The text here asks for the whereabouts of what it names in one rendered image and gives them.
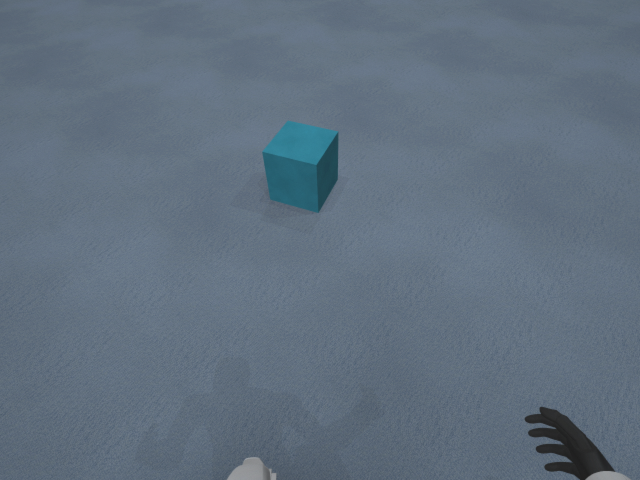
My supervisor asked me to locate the robot left shin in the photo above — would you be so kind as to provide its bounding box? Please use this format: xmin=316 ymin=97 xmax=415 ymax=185
xmin=242 ymin=457 xmax=265 ymax=466

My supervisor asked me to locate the carton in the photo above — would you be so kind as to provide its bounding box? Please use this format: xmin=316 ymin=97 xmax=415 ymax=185
xmin=262 ymin=121 xmax=338 ymax=213

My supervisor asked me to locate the robot right hand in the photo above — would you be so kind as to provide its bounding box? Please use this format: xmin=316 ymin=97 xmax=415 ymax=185
xmin=525 ymin=407 xmax=615 ymax=480

